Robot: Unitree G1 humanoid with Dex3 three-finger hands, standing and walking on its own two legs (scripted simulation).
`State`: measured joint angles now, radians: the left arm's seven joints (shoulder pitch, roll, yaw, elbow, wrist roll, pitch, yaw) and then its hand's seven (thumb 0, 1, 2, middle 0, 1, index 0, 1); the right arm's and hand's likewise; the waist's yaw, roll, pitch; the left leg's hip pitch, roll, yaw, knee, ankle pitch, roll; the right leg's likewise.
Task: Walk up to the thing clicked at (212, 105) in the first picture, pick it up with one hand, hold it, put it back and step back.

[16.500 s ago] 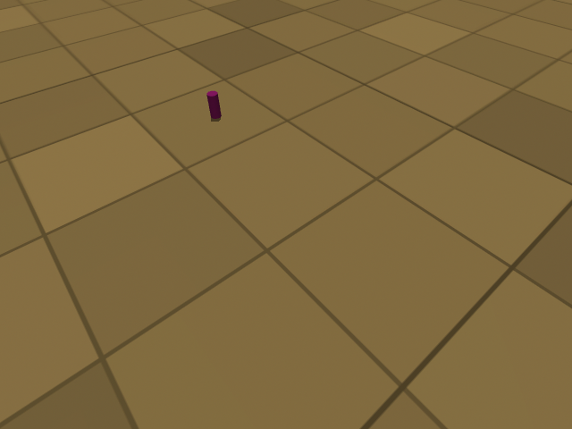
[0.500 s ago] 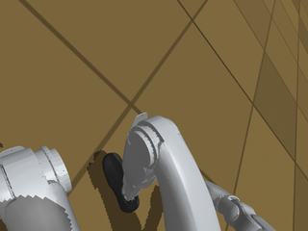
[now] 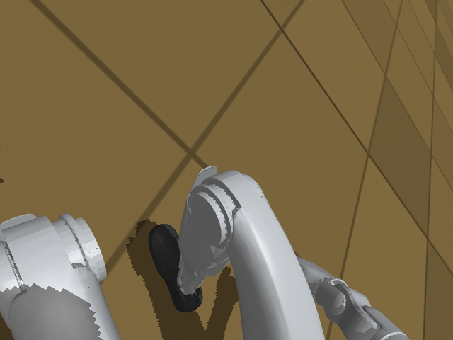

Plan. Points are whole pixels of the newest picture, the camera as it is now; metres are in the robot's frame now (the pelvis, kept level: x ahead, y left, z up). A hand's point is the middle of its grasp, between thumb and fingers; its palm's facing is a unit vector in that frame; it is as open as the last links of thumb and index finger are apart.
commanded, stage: close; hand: left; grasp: from the side
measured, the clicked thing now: out of the picture +0.48 +0.27 -0.21
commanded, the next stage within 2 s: settle in 0.26 s
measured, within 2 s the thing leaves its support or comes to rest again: leaves its support in 0.62 s
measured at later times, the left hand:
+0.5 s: hand out of the picture +0.47 +0.26 -0.19, palm faces +0.28 -0.96 -0.01, open 9.3 cm
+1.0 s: hand out of the picture +0.47 +0.29 -0.10, palm faces +0.25 -0.97 -0.03, open 9.6 cm
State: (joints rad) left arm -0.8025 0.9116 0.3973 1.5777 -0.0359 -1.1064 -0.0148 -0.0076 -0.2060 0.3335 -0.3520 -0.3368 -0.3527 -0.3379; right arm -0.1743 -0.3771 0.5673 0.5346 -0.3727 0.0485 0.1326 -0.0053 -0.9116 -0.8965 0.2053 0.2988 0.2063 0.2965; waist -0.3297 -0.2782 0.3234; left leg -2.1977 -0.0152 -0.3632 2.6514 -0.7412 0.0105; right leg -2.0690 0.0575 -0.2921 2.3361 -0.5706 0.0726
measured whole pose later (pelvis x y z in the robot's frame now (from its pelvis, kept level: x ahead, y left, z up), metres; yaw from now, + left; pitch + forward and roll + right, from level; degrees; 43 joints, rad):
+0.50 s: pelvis +0.00 +0.00 +0.00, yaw +0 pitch +15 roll -20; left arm -0.84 0.95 0.39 1.60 -0.04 -1.09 -0.01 -0.02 -0.16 0.80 -0.69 -0.91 -0.76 -0.92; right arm -0.16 -0.38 0.58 0.54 -0.37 0.06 0.13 0.00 -0.91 -0.90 0.21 0.30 0.21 0.30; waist -0.34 -0.28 0.32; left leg -2.20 -0.01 -0.37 2.64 -0.75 0.00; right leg -2.08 0.06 -0.30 2.32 -0.57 0.07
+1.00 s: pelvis +0.00 +0.00 +0.02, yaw +2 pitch +20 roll -18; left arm -0.77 0.79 0.36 1.23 -0.05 -0.88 -0.07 -0.02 -0.36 1.06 -0.70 -1.05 -0.77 -1.07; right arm -0.04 -0.34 0.42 0.57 -0.27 0.09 0.14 0.00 -0.92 -0.90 0.21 0.30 0.21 0.30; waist -0.27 -0.17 0.20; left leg -2.22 -0.01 -0.29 2.57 -0.72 0.02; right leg -2.10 0.03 -0.24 2.30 -0.59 0.05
